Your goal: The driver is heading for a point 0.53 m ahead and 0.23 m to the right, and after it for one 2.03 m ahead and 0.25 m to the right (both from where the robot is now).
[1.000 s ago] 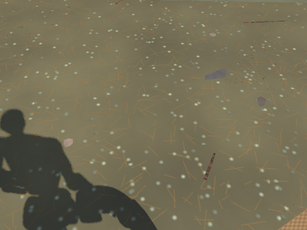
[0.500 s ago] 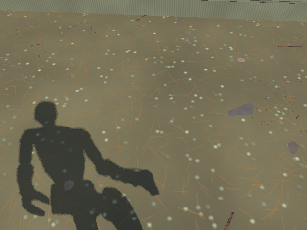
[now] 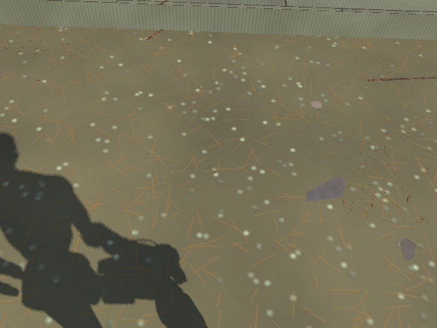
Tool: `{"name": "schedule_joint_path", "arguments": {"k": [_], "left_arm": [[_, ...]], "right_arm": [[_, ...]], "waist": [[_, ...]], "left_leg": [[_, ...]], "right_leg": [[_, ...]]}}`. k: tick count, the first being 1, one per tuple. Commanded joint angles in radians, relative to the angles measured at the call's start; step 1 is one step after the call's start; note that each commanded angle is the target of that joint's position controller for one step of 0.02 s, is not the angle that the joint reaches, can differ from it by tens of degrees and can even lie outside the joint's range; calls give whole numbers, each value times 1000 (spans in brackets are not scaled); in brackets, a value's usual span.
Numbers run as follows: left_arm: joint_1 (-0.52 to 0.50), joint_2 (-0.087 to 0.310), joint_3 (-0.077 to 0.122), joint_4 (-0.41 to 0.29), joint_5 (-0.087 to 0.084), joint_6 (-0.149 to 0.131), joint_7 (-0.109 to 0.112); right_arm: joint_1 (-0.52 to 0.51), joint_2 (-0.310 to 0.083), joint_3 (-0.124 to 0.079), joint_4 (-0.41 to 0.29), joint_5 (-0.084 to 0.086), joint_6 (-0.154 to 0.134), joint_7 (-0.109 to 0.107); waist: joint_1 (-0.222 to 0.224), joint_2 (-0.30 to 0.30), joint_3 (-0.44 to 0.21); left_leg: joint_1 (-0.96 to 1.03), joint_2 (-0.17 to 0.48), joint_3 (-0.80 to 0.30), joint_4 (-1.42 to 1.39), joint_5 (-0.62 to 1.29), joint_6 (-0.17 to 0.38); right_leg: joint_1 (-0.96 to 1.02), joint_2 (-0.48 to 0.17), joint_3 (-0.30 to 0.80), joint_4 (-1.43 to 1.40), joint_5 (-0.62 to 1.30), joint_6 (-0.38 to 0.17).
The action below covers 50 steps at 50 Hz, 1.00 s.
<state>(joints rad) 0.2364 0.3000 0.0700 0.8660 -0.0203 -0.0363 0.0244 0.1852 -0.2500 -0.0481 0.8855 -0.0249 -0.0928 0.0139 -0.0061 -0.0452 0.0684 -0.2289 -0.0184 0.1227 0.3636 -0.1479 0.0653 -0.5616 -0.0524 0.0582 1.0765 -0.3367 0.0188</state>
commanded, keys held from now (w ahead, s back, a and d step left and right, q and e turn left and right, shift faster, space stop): s+e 0.24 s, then w+e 0.76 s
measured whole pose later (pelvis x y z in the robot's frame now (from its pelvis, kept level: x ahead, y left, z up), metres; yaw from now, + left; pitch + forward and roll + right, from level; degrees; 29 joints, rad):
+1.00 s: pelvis +0.23 -0.06 -0.01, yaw -35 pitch +3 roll +0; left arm 0.12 0.27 0.07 0.57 -0.03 -0.01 -0.05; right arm 0.42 -0.26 -0.05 0.92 0.00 -0.07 -0.01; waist -0.12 -0.03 0.00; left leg 0.10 0.07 0.20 0.24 -0.37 -0.05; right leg -0.68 -0.07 -0.01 0.75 -0.07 -0.01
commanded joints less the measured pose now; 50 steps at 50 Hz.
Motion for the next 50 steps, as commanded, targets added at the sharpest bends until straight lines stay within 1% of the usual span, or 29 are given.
{"name": "schedule_joint_path", "arguments": {"k": [1, 4, 7, 10, 11, 12, 13, 14, 15, 16, 17, 18, 19, 21, 24, 26, 29, 30, 31, 32, 33, 34, 35, 37, 39, 44, 47, 49, 50], "left_arm": [[106, 31, 12, -57, 8, 19, 0], [41, 27, 10, -100, 12, 23, -23], [9, 47, 17, -139, 15, 37, -44], [29, 69, 29, -167, 14, 40, -63], [65, 74, 34, -164, 14, 33, -64], [113, 123, 51, -161, 25, 21, -55], [128, 235, 80, -186, 36, 19, -29], [129, 259, 77, -203, 61, 25, -21], [86, 210, 67, -221, 47, 20, -26], [28, 181, 63, -228, 24, 14, -24], [-10, 154, 57, -229, 1, 16, -18], [-43, 143, 53, -237, -5, 19, -9], [-55, 137, 51, -244, 8, 23, 1], [-39, 135, 54, -252, 21, 24, 16], [-21, 158, 65, -255, 8, 22, 23], [-22, 168, 69, -259, 4, 28, 21], [-67, 149, 61, -277, -6, 43, 19], [-95, 121, 54, -292, -4, 48, 18], [-96, 48, 37, -300, -7, 50, 16], [-70, -3, 22, -328, -7, 38, 9], [-84, 66, 33, -356, -9, 21, 0], [-64, 114, 45, -334, -5, 16, -7], [-36, 123, 51, -307, 4, 15, -12], [-52, 96, 46, -298, 12, 9, -21], [-77, 59, 35, -308, 3, 5, -27], [-194, 24, 15, -370, -8, 3, -50], [-272, 0, 0, -404, -10, 0, -76], [-293, -1, -3, -418, -13, 0, -89], [-290, 6, -1, -422, -11, 0, -94]], "right_arm": [[-106, -148, -30, -66, 2, 0, -32], [-104, -161, -30, -61, 10, 37, -59], [-99, -172, -34, -52, 22, 72, -67], [-115, -173, -38, -54, 41, 104, -74], [-124, -161, -35, -55, 49, 112, -79], [-76, -146, -31, -45, 45, 115, -81], [-46, -131, -26, -71, 7, 110, -70], [-19, -107, -16, -83, -10, 113, -55], [-39, -146, -28, -76, 15, 113, -41], [-73, -161, -37, -84, 42, 108, -33], [-97, -155, -41, -78, 39, 103, -33], [-117, -167, -48, -82, 28, 98, -37], [-122, -158, -48, -81, 21, 92, -35], [-114, -129, -43, -72, 26, 74, -27], [-110, -108, -35, -67, 30, 53, -23], [-83, -121, -37, -60, 37, 43, -18], [29, -135, -46, -23, 44, 25, -11], [116, -152, -53, 10, 39, 22, -14], [214, -202, -68, 39, 33, 19, -21], [184, -272, -73, 16, 10, 18, -22], [92, -288, -79, -17, -12, 8, -21], [17, -224, -65, -44, 9, 0, -30], [-1, -185, -55, -49, 23, -2, -35], [45, -170, -47, -38, 20, -6, -40], [110, -155, -41, -21, 10, -11, -39], [182, -176, -37, -17, 8, 2, -34], [218, -204, -42, -12, 22, 11, -33], [233, -218, -47, -7, 34, 21, -29], [230, -229, -51, -7, 41, 26, -27]], "waist": [[62, 156, -113], [31, 146, -140], [19, 131, -129], [36, 130, -110], [61, 118, -115], [77, 54, -143], [51, -187, -192], [18, -284, -315], [36, -146, -377], [18, -76, -288], [6, -12, -213], [-3, -40, -169], [-11, -82, -157], [-5, -106, -162], [3, -113, -169], [-3, -135, -164], [-66, -125, -138], [-104, -98, -125], [-115, 76, -138], [-67, 252, -110], [-28, 289, -24], [-6, 243, 19], [3, 216, 14], [-22, 177, 7], [-46, 157, -1], [-101, 166, 32], [-129, 155, 68], [-125, 150, 84], [-109, 157, 78]], "left_leg": [[26, 255, -36, -110, 754, 142], [79, 254, 16, -96, 682, 143], [130, 281, 20, -41, 584, 143], [149, 304, 5, 83, 554, 113], [137, 280, 25, 167, 558, 79], [99, 209, 46, 303, 502, 17], [-98, 93, 86, 568, 82, -66], [-297, -61, -49, 818, -564, -105], [-320, -23, -216, 897, -533, -82], [-377, 9, -217, 880, -434, -62], [-405, 40, -202, 802, -348, -55], [-383, 52, -185, 719, -293, -60], [-325, 39, -164, 678, -252, -70], [-263, 17, -149, 560, -228, -86], [-179, -1, -147, 388, -237, -99], [-111, -16, -137, 313, -244, -92], [60, -12, -119, 111, -133, -55], [168, 17, -117, 16, -120, -35], [299, 200, -311, -74, -258, 0], [299, 402, -652, -173, -520, 85], [190, 469, -783, -232, -685, 158], [180, 417, -682, -238, -634, 128], [196, 361, -565, -229, -515, 82], [190, 307, -389, -232, -304, 48], [191, 278, -268, -227, -154, 47], [208, 270, -106, -228, 31, 59], [232, 296, -51, -229, 74, 63], [267, 311, -17, -206, 143, 57], [278, 314, 7, -172, 265, 50]], "right_leg": [[60, -24, -28, -118, 138, 26], [94, -20, -65, -267, 258, 24], [95, -16, -83, -347, 233, 8], [121, 8, -106, -446, 170, -30], [181, 30, -124, -544, 245, -54], [296, 37, -85, -643, 494, -96], [465, -144, 194, -649, 1039, -201], [597, -331, 517, -682, 988, -411], [569, -300, 512, -734, 576, -402], [501, -241, 443, -779, 199, -340], [432, -189, 400, -826, -107, -276], [359, -163, 376, -858, -219, -244], [299, -126, 348, -878, -232, -230], [283, -96, 320, -890, -198, -226], [267, -88, 325, -879, -213, -227], [228, -87, 348, -881, -263, -223], [116, -51, 355, -845, -303, -180], [30, -1, 310, -776, -299, -130], [-121, 85, 191, -473, -273, -72], [-305, 167, 83, -219, -194, -59], [-394, 84, 124, -94, -126, -64], [-408, 59, 137, -37, -29, -60], [-393, 50, 120, -12, 35, -48], [-357, 30, 83, 40, 134, -27], [-339, 19, 54, 61, 209, -15], [-291, -14, -16, -157, 314, 2], [-237, -20, -81, -294, 305, -16], [-194, -10, -116, -367, 247, -44], [-143, 8, -139, -402, 208, -65]]}}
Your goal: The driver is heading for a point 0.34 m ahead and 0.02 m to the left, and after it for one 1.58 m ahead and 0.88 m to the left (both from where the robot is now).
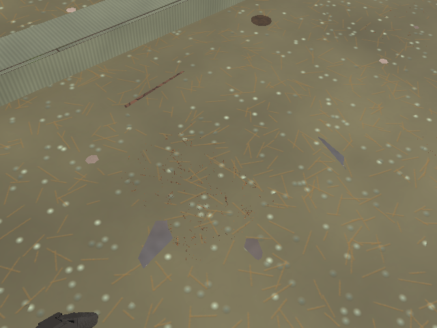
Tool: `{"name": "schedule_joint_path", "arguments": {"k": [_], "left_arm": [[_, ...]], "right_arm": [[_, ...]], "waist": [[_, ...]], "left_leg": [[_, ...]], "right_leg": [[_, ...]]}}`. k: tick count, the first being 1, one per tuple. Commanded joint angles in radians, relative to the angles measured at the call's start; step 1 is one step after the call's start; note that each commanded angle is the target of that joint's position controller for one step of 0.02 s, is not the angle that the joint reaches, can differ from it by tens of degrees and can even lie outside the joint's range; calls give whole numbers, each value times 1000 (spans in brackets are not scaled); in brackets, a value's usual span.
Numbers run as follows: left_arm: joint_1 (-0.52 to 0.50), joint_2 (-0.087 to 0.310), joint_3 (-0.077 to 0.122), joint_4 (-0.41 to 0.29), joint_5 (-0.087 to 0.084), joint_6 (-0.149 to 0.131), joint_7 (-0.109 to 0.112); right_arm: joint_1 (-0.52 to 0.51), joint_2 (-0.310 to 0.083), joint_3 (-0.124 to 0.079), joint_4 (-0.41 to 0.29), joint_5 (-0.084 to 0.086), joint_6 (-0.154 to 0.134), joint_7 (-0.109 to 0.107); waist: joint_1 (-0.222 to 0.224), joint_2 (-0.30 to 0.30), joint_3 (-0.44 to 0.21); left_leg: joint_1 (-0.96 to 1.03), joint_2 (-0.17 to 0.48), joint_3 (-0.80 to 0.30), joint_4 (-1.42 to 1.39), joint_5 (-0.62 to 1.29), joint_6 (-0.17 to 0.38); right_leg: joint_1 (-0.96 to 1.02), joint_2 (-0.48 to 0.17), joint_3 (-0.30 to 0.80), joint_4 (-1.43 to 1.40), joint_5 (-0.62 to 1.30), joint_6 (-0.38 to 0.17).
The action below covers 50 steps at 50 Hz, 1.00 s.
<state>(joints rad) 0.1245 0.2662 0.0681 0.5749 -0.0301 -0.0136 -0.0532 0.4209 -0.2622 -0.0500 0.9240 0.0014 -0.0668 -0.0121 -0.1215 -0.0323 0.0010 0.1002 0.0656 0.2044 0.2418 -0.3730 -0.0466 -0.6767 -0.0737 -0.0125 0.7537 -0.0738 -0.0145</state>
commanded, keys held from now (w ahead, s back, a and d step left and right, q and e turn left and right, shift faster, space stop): w+e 0.06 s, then w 0.12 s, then w+q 0.82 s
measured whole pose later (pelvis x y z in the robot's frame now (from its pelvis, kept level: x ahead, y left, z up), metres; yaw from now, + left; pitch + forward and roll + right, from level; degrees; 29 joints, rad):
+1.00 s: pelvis +0.58 +0.00 +0.01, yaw +16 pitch +3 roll +0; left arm 0.06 0.28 0.04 0.68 0.00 -0.09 -0.01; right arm 0.32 -0.29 -0.06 0.71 0.02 -0.04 -0.01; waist -0.07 -0.03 0.03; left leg -0.15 -0.11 -0.16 0.39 -0.27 0.08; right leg -0.62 -0.05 0.11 0.59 0.03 0.07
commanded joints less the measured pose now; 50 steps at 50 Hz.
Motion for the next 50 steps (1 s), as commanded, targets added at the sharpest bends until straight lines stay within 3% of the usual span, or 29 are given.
{"name": "schedule_joint_path", "arguments": {"k": [1, 2, 3, 4, 5, 6, 7, 8, 9, 10, 11, 13, 15, 21, 25, 27, 29, 30, 31, 32, 33, 34, 35, 36, 37, 38, 41, 46, 50], "left_arm": [[-161, 57, 9, -132, 3, -22, -19], [-113, 84, 23, -125, 8, -19, -17], [21, 127, 48, -93, 7, -14, -13], [196, 177, 79, -42, 3, -5, 5], [323, 244, 93, -3, -1, 8, 34], [294, 302, 86, -23, 0, -8, 32], [313, 208, 62, -8, 19, -21, 24], [271, 181, 50, 10, 23, -32, 22], [196, 156, 39, 12, 19, -41, 22], [132, 117, 26, 10, 24, -48, 22], [98, 104, 21, 9, 33, -54, 22], [77, 105, 21, 31, 33, -73, 23], [87, 118, 25, 60, 39, -88, 27], [133, 139, 28, 118, 42, -96, 45], [183, 154, 38, 164, 25, -78, 53], [183, 169, 44, 173, 20, -59, 61], [162, 202, 52, 167, 19, -42, 73], [152, 211, 53, 164, 20, -32, 79], [147, 199, 44, 159, 20, -28, 87], [235, 120, 16, 120, 40, -45, 85], [251, 63, -13, 111, 50, -79, 65], [158, 144, 6, 94, 11, -111, 44], [87, 149, 2, 69, -10, -126, 38], [55, 138, -1, 60, 7, -133, 42], [53, 151, 9, 64, 30, -126, 50], [74, 150, 12, 65, 36, -114, 51], [100, 120, 6, 71, 48, -85, 59], [-81, 75, -15, 35, 42, -88, 56], [-156, 107, -5, 16, 24, -106, 38]], "right_arm": [[-7, -233, -54, -47, 20, 4, -1], [-8, -254, -61, -48, 24, 7, -5], [-18, -266, -65, -51, 28, 11, -9], [-14, -245, -56, -55, 29, 6, -11], [9, -152, -26, -86, -20, -8, -3], [57, -84, 7, -134, -10, -43, 14], [-77, -189, -26, -142, 37, -69, 21], [-155, -187, -25, -179, 56, -76, 21], [-162, -167, -21, -171, 39, -74, 11], [-141, -165, -26, -154, 21, -62, 9], [-100, -155, -26, -139, 20, -45, 14], [-65, -124, -24, -121, 21, -16, 18], [-111, -109, -21, -135, 16, 0, 14], [-297, -77, -7, -190, 21, -15, 37], [-380, -74, -1, -245, 21, -17, 64], [-390, -82, -4, -272, 17, -16, 78], [-330, -119, -22, -283, 15, -8, 81], [-230, -156, -42, -268, 14, -2, 78], [-77, -210, -71, -239, 17, 1, 66], [42, -327, -105, -230, 13, 7, 47], [20, -310, -92, -247, 28, 0, 50], [23, -243, -72, -253, 19, -1, 51], [-19, -206, -63, -257, 16, -3, 47], [-86, -187, -56, -269, 15, -2, 45], [-138, -154, -45, -285, 8, -3, 41], [-167, -148, -41, -303, -1, -2, 37], [-174, -171, -48, -305, 4, -6, 23], [-120, -194, -57, -282, 19, 9, 0], [-63, -193, -59, -261, 26, 24, -4]], "waist": [[32, 161, 117], [74, 185, 63], [160, 183, -24], [253, 147, -119], [261, -52, -233], [187, -236, -422], [258, -76, -384], [238, -78, -226], [187, 9, -134], [143, 1, -92], [109, -29, -71], [78, -27, -44], [82, -17, 4], [158, -3, 76], [191, 9, 103], [181, -3, 89], [137, -46, 15], [80, -57, -52], [-4, -29, -136], [4, 163, -280], [46, 268, -411], [-7, 180, -375], [5, 112, -239], [51, 21, -123], [87, 20, -80], [115, 49, -58], [140, 70, -38], [71, 109, -11], [44, 129, -14]], "left_leg": [[-39, 231, -49, 13, 714, 153], [-27, 233, -25, 115, 968, 145], [-50, 224, 0, 288, 1135, 130], [-189, 195, 15, 502, 1087, 102], [-517, 136, -6, 827, 347, 69], [-806, -40, -167, 1132, -215, 37], [-887, 1, -291, 1187, -139, 49], [-923, 32, -265, 1158, -64, 65], [-873, 77, -262, 1078, 17, 63], [-808, 106, -266, 1010, 60, 56], [-741, 122, -271, 986, 91, 51], [-709, 122, -258, 946, 126, 32], [-754, 120, -263, 878, 208, 14], [-751, 49, -243, 494, 545, 37], [-829, 29, -233, 377, 491, 77], [-833, 6, -202, 354, 383, 105], [-710, -61, -132, 365, 259, 142], [-571, -105, -104, 362, 224, 167], [-322, -129, -127, 314, 282, 206], [80, 105, -522, 319, 278, 348], [296, 263, -1021, 135, 148, 491], [290, 249, -972, 79, 53, 436], [161, 215, -833, 71, 62, 389], [-14, 177, -726, 57, 157, 363], [-133, 143, -650, 37, 256, 346], [-214, 119, -622, 14, 316, 347], [-332, 85, -531, -16, 457, 356], [-393, 2, -443, 10, 363, 280], [-307, 38, -547, 81, 273, 258]], "right_leg": [[51, 62, -97, -101, -97, -55], [156, 105, -125, -109, -139, -80], [340, 147, -137, -151, -123, -117], [628, 161, -98, -215, -43, -160], [981, -57, 211, -185, -20, -221], [1176, -304, 797, -371, -235, -413], [1108, -287, 739, -449, -236, -357], [964, -248, 574, -448, -147, -314], [787, -201, 447, -459, -40, -281], [668, -162, 350, -477, 41, -265], [583, -141, 292, -513, 73, -258], [500, -135, 218, -570, 127, -261], [465, -129, 144, -606, 160, -252], [510, -107, -28, -651, 124, -181], [703, -169, -59, -604, 186, -165], [786, -192, -75, -536, 337, -145], [821, -185, -106, -385, 698, -115], [805, -167, -128, -229, 828, -95], [686, -125, -158, 3, 778, -57], [315, -21, -162, 393, 340, 6], [31, 173, 25, 655, -487, 44], [-83, 106, 154, 698, -459, 14], [-115, 60, 135, 642, -388, -6], [-95, 18, 116, 531, -327, -9], [-26, -15, 113, 445, -285, -3], [28, -24, 111, 416, -262, 7], [68, -24, 81, 294, -203, 58], [144, 40, 59, -88, 116, 96], [185, 76, 87, -231, 130, 80]]}}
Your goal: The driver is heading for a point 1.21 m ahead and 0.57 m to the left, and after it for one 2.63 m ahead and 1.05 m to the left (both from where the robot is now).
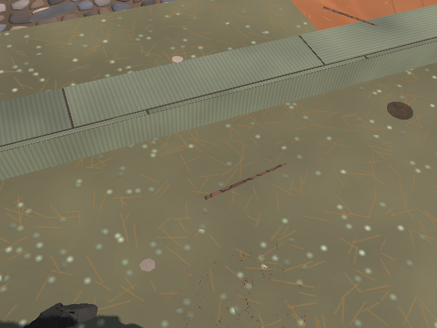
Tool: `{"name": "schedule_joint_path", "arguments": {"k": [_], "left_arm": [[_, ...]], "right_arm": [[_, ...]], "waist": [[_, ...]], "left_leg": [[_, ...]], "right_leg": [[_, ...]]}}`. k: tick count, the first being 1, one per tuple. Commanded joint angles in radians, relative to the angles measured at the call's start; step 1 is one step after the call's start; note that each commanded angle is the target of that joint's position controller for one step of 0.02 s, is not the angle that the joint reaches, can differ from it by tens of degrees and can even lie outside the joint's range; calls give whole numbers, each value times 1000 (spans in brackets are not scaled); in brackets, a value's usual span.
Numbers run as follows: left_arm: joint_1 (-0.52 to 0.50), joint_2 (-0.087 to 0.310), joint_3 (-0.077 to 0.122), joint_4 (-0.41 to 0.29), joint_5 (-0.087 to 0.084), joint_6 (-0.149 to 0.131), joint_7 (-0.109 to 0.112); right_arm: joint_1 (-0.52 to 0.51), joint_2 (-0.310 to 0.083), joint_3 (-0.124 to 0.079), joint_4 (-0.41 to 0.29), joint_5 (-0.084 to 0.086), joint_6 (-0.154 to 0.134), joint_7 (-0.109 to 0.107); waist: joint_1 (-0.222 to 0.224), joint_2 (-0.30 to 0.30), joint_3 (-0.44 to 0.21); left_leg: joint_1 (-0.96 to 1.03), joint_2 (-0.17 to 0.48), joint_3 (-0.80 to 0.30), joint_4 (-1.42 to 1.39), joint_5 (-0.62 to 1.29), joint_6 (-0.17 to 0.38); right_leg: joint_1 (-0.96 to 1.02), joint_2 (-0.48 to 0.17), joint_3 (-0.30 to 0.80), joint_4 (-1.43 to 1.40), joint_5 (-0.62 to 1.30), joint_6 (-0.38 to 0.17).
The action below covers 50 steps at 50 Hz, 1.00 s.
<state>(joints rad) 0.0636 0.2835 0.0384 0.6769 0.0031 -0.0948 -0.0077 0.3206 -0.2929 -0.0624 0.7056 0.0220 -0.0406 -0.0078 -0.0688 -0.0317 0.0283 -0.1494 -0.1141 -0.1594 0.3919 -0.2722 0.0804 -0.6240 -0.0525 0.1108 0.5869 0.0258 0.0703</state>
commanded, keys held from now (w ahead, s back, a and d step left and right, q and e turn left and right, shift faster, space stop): w+q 0.96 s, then w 0.04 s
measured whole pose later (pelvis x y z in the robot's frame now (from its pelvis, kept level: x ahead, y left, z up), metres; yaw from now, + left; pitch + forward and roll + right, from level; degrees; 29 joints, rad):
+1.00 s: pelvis +0.53 +0.13 +0.00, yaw +36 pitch +2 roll +1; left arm 0.10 0.28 0.01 0.71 0.04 -0.02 -0.03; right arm 0.41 -0.30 -0.07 0.74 -0.02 -0.03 0.02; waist -0.07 -0.04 0.03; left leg -0.10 -0.14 -0.16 0.36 -0.28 0.08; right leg -0.59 -0.08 0.03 0.67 -0.08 0.06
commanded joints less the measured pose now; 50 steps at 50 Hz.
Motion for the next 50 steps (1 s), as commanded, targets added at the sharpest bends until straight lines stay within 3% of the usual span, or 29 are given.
{"name": "schedule_joint_path", "arguments": {"k": [1, 3, 4, 5, 6, 7, 8, 9, 10, 12, 16, 22, 26, 28, 29, 30, 31, 32, 33, 34, 35, 36, 37, 38, 39, 40, 43, 47, 50], "left_arm": [[-92, 104, 31, -86, -10, -30, -12], [-42, 126, 46, -75, -14, -40, -14], [33, 140, 57, -55, -13, -45, -11], [144, 176, 73, -41, 3, -51, -3], [275, 257, 92, -29, 25, -48, 5], [334, 254, 97, 7, 5, -33, -5], [288, 167, 75, -11, -7, -27, -4], [247, 131, 63, -18, -4, -16, 2], [206, 112, 54, -15, 3, -11, 3], [167, 85, 43, -3, 10, -11, 7], [172, 119, 57, 38, 3, -22, 7], [191, 164, 65, 84, -5, -5, 14], [232, 202, 76, 116, -25, 15, 13], [228, 234, 86, 118, -34, 26, 18], [225, 248, 90, 118, -38, 34, 22], [212, 240, 86, 113, -42, 39, 26], [229, 196, 68, 99, -19, 34, 29], [321, 48, 20, 35, 21, 11, 14], [223, 136, 30, 26, -10, -25, 0], [130, 179, 42, -6, -45, -41, -7], [114, 163, 34, -9, -34, -51, -2], [115, 160, 36, 1, -7, -52, 5], [136, 168, 42, 8, 2, -42, 5], [150, 166, 44, 11, 6, -29, 4], [209, 97, 13, 39, 85, 31, -9], [220, 76, 8, 37, 82, 58, -13], [122, 82, 1, 1, 53, 79, -18], [-40, 86, -5, -42, 37, 66, -25], [-34, 100, -1, -49, 33, 50, -25]], "right_arm": [[40, -158, -47, -41, 5, 1, -10], [21, -156, -49, -47, 2, 6, -12], [6, -136, -44, -54, 0, 8, -11], [1, -88, -26, -67, -6, 3, -7], [84, -23, -6, -90, -3, -3, -6], [141, -49, 0, -107, 13, -9, -8], [88, -142, -23, -89, 19, -6, -8], [0, -162, -30, -103, 9, 0, -7], [-44, -150, -31, -116, -2, 2, -5], [-51, -118, -33, -126, 3, 9, 6], [-87, -64, -20, -148, 1, 23, 12], [-233, -33, -4, -175, 0, 6, 42], [-309, -43, -7, -214, 5, 6, 65], [-271, -78, -25, -218, -2, 12, 67], [-193, -108, -42, -203, -5, 16, 65], [-36, -152, -70, -163, -2, 21, 56], [133, -220, -102, -122, 3, 32, 36], [83, -336, -110, -134, 9, 22, 30], [122, -252, -86, -164, 3, 5, 36], [90, -201, -69, -147, -6, -9, 40], [34, -181, -61, -146, -4, -17, 39], [-30, -158, -53, -154, -8, -18, 36], [-70, -136, -43, -167, -20, -19, 32], [-88, -135, -41, -170, -24, -21, 29], [-23, -158, -40, -104, -55, -12, 25], [-5, -159, -40, -91, -51, -12, 24], [13, -161, -39, -66, -40, -7, 27], [72, -178, -50, -37, -42, -2, 31], [77, -182, -52, -22, -44, -6, 25]], "waist": [[-1, 136, -44], [35, 167, -47], [80, 168, -73], [135, 132, -169], [140, -65, -321], [126, -306, -365], [148, -167, -230], [156, -89, -130], [140, -49, -63], [102, -84, -17], [91, -60, 1], [140, -29, 24], [150, -32, 52], [107, -60, 10], [56, -70, -41], [-35, -49, -121], [-106, 38, -210], [34, 323, -295], [-51, 212, -425], [-57, 160, -273], [-14, 81, -180], [29, 45, -127], [65, 62, -106], [84, 77, -99], [104, 45, -89], [112, 55, -77], [85, 108, -34], [11, 108, 5], [15, 118, -12]], "left_leg": [[-25, 230, -218, -41, 159, 124], [4, 244, -271, 20, 174, 106], [-9, 217, -264, 81, 201, 83], [-70, 167, -212, 255, 194, 49], [-335, 44, -77, 581, -42, -22], [-578, 35, -14, 812, -335, -53], [-657, 97, -32, 905, -260, -63], [-663, 129, 6, 922, -178, -69], [-639, 157, 20, 888, -117, -73], [-571, 204, 32, 823, -53, -74], [-592, 226, 60, 712, 19, -95], [-539, 211, 136, 387, 286, -83], [-509, 186, 189, 265, 226, -38], [-408, 127, 242, 243, 122, 4], [-299, 87, 267, 230, 85, 31], [-76, 46, 275, 169, 145, 69], [238, 119, 123, 161, 163, 120], [535, 388, -466, 65, -6, 304], [576, 443, -678, -73, -149, 336], [479, 415, -534, -94, -79, 283], [329, 371, -414, -93, 30, 250], [196, 335, -327, -98, 151, 227], [105, 307, -271, -118, 247, 219], [51, 297, -252, -137, 295, 221], [-34, 268, -154, -122, 492, 190], [-85, 233, -103, -119, 551, 187], [-137, 196, -94, -159, 381, 171], [-69, 205, -160, -164, 165, 154], [-18, 238, -196, -104, 226, 125]], "right_leg": [[142, 58, -26, -88, -1, -16], [208, 58, -28, -114, -82, -50], [314, 58, -44, -157, -77, -77], [517, -30, 22, -142, -96, -128], [875, -253, 331, -154, -204, -248], [983, -382, 691, -252, -463, -339], [883, -352, 617, -287, -595, -305], [768, -308, 459, -291, -522, -265], [656, -265, 343, -312, -396, -250], [535, -207, 190, -360, -251, -234], [510, -210, 35, -419, -76, -265], [566, -184, -171, -420, 49, -227], [666, -221, -228, -381, 160, -202], [709, -224, -269, -261, 482, -182], [710, -217, -290, -134, 633, -171], [636, -188, -319, 65, 654, -144], [394, -152, -317, 359, 375, -104], [-51, 56, -237, 716, -586, -47], [-149, 65, -13, 821, -618, -59], [-221, 21, -13, 800, -516, -74], [-186, -20, -20, 711, -429, -81], [-122, -47, -22, 626, -382, -73], [-52, -66, -15, 582, -350, -66], [-14, -67, -18, 549, -336, -54], [73, -66, -87, 523, -348, -35], [100, -55, -110, 494, -333, -19], [84, -52, -120, 348, -203, 2], [70, -25, -104, 120, -80, -2], [156, -2, -93, 18, -91, -29]]}}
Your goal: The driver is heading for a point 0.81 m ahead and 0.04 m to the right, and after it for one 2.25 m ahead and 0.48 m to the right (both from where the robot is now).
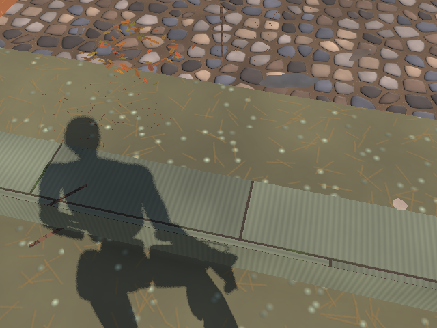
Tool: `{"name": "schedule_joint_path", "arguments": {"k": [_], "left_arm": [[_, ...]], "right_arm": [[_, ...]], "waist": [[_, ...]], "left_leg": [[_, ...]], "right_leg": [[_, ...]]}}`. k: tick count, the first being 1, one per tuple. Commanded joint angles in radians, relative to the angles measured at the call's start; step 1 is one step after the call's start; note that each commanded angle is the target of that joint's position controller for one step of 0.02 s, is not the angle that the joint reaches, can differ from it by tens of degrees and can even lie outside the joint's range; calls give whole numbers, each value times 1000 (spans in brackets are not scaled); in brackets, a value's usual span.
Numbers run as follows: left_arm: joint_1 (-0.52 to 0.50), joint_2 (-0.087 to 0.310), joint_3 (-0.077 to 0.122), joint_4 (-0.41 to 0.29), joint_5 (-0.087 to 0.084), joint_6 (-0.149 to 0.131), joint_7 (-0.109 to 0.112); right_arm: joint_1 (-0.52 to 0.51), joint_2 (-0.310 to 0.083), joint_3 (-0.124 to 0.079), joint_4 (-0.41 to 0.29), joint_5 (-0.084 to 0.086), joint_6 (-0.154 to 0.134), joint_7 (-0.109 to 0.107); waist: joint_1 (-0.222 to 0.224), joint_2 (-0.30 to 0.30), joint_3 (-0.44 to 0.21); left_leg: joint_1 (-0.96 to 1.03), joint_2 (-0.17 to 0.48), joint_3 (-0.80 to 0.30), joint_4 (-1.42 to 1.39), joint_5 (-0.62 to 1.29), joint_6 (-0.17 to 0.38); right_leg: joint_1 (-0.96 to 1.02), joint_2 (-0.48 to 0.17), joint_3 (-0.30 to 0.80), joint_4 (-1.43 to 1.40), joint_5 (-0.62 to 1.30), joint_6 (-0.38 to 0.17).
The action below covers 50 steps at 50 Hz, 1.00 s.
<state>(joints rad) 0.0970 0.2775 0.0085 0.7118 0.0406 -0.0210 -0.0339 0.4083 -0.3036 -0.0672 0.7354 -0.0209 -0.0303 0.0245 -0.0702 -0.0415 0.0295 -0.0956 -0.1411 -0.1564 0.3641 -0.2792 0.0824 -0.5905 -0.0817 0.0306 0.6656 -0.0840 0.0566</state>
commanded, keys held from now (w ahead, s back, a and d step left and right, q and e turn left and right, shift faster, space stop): w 1.00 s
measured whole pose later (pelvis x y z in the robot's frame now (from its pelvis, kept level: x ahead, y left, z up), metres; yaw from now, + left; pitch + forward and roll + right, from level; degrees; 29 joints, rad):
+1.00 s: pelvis +0.51 +0.02 +0.00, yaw +5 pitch +2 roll +1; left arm 0.12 0.20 0.01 0.81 0.03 0.01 0.02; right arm 0.54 -0.20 0.00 1.06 -0.04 -0.09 -0.01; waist -0.03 -0.02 -0.04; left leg -0.02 -0.09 0.05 0.28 -0.30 0.10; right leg -1.08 -0.06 -0.04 1.98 -0.52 -0.06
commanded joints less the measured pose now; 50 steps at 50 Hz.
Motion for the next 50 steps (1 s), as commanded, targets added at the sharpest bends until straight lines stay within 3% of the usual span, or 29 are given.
{"name": "schedule_joint_path", "arguments": {"k": [1, 3, 4, 5, 6, 7, 8, 9, 10, 14, 18, 22, 25, 27, 28, 29, 30, 31, 32, 33, 34, 35, 37, 39, 40, 42, 44, 47, 50], "left_arm": [[-38, 116, 34, -77, -5, -29, 3], [80, 125, 45, -40, 2, -44, 14], [188, 157, 58, -9, 13, -58, 25], [325, 239, 74, -5, 29, -68, 40], [333, 332, 104, 26, 16, -53, 37], [276, 220, 84, 19, -5, -42, 28], [222, 153, 68, 11, -15, -40, 24], [194, 118, 59, 16, -12, -42, 23], [203, 103, 53, 33, -14, -48, 27], [265, 109, 52, 96, -27, -79, 19], [301, 99, 47, 144, -30, -79, 19], [348, 119, 49, 190, -28, -73, 19], [345, 133, 51, 214, -27, -65, 27], [313, 132, 47, 220, -34, -58, 33], [305, 115, 38, 211, -38, -57, 34], [302, 76, 24, 172, -36, -59, 36], [440, 8, 15, 176, -47, -47, 36], [376, 119, 43, 200, -12, -30, 43], [315, 100, 42, 184, -11, -33, 33], [280, 71, 35, 181, -13, -36, 28], [268, 65, 35, 185, -10, -30, 25], [284, 52, 30, 192, -4, -21, 20], [284, 38, 30, 197, -3, -10, 14], [235, 33, 31, 185, 2, -4, 9], [234, 19, 30, 190, 5, 3, 9], [151, 12, 32, 160, 4, 17, 18], [31, 2, 31, 106, 0, 17, 30], [-108, -57, 4, 24, -11, 12, 48], [-247, -100, -35, -89, -22, 6, 58]], "right_arm": [[-19, -167, -45, -47, -3, -19, -10], [-34, -160, -39, -30, -1, -24, -15], [-24, -125, -26, -19, 1, -30, -14], [-14, -63, -6, -47, 19, -37, -12], [77, -49, -4, -60, 19, -37, -12], [46, -109, -10, -14, -5, -22, -19], [-13, -108, -10, -8, -7, -20, -10], [-52, -100, -6, -9, -6, -18, -2], [-79, -91, -4, -10, -16, -14, 3], [-110, -62, 11, 6, -27, -2, 12], [-284, -31, 36, -33, -28, -9, 23], [-406, -11, 56, -53, -15, -17, 21], [-396, -30, 53, -44, -19, -23, 6], [-244, -49, 41, 13, -29, -34, -9], [-116, -79, 28, 58, -39, -43, -18], [36, -159, 7, 82, -54, -47, -29], [41, -242, -16, 92, -35, -30, -29], [-20, -177, -11, 86, 10, -21, -20], [-116, -115, 7, 73, 14, -22, -17], [-162, -71, 19, 73, 4, -28, -14], [-172, -55, 24, 80, 2, -36, -18], [-163, -43, 28, 95, -1, -42, -22], [-128, -44, 28, 121, 7, -59, -22], [-95, -51, 26, 147, 12, -63, -22], [-51, -44, 27, 167, 5, -62, -22], [26, -42, 26, 200, 1, -59, -23], [94, -33, 28, 236, -1, -56, -25], [181, -22, 39, 282, -19, -65, -32], [203, -10, 56, 328, -18, -84, -35]], "waist": [[29, 134, -17], [90, 118, -28], [136, 54, -86], [185, -101, -205], [119, -337, -209], [100, -116, -98], [95, -21, -28], [89, -9, -7], [87, -42, 10], [77, -64, -21], [102, -60, 16], [128, -68, 26], [99, -61, 22], [21, -35, -56], [-32, -4, -136], [-79, 124, -255], [-8, 348, -323], [-5, 148, -223], [31, 125, -86], [55, 100, -26], [72, 110, -3], [86, 129, -24], [101, 104, -46], [99, 100, -28], [91, 121, -36], [64, 140, 1], [47, 93, 57], [23, 64, 105], [38, 41, 149]], "left_leg": [[-71, 276, -215, -58, 244, 106], [-85, 258, -209, 48, 327, 77], [-100, 191, -151, 229, 385, 52], [-223, 104, -37, 528, 235, 11], [-474, -21, 48, 701, -242, -12], [-542, 53, -9, 784, -199, -1], [-522, 83, -7, 765, -114, -2], [-497, 111, 8, 729, -67, -8], [-488, 130, 23, 697, -47, -16], [-487, 138, 73, 664, 12, -47], [-535, 181, 159, 492, 119, -76], [-412, 158, 229, 269, 186, -62], [-338, 141, 227, 202, 172, -20], [-152, 99, 240, 113, 183, 25], [42, 129, 206, 91, 222, 54], [257, 366, -42, 78, 239, 96], [383, 572, -427, -25, 271, 230], [278, 512, -388, -55, 96, 211], [144, 464, -276, -102, 33, 187], [46, 415, -191, -155, 81, 158], [-3, 379, -129, -181, 156, 134], [-18, 356, -87, -191, 242, 123], [-23, 341, -22, -192, 384, 125], [-24, 327, 22, -205, 405, 128], [-11, 329, 21, -199, 407, 143], [31, 348, -26, -225, 214, 187], [120, 391, -100, -237, 40, 228], [223, 433, -136, -186, 9, 224], [163, 425, -72, -207, -17, 160]], "right_leg": [[176, 34, -15, -80, -9, -29], [339, 63, -39, -160, -77, -62], [475, 32, 1, -210, -126, -89], [666, -192, 289, -308, -340, -156], [758, -329, 714, -469, -438, -245], [677, -312, 681, -463, -557, -246], [590, -262, 535, -459, -489, -231], [546, -214, 412, -468, -348, -213], [529, -176, 319, -475, -213, -203], [562, -135, 157, -465, 182, -216], [569, -104, 58, -501, 292, -225], [550, -90, 1, -479, 382, -205], [589, -127, 8, -410, 533, -194], [602, -108, -20, -219, 716, -169], [516, -72, -42, -56, 639, -149], [344, -13, -85, 221, 245, -130], [79, 156, -97, 525, -462, -108], [17, 92, 11, 575, -419, -122], [-6, 55, 10, 548, -334, -128], [21, 23, 8, 493, -271, -123], [55, 7, 1, 455, -240, -113], [88, 9, -12, 480, -220, -101], [100, 7, -23, 484, -196, -86], [52, -1, -37, 470, -160, -70], [17, 12, -68, 562, -163, -62], [-177, -2, -77, 780, -205, -61], [-473, -13, -57, 1056, -294, -78], [-850, 3, -44, 1393, -455, -113], [-982, 15, -52, 1404, -523, -147]]}}
Velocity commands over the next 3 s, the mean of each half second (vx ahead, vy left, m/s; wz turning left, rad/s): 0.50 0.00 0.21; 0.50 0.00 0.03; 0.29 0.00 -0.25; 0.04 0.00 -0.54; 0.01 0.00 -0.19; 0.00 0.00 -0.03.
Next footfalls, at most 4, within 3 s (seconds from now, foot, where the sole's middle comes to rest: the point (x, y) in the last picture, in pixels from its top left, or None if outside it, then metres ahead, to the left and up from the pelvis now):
0.08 right None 0.20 -0.13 -0.78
0.56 left None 0.45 0.08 -0.78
1.18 right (222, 198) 0.84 -0.05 -0.64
1.96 left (181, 152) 1.04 0.08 -0.64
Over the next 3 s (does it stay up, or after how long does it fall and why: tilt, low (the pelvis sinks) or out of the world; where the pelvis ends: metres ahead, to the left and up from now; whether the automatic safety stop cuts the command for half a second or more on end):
stays up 0.91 -0.01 0.14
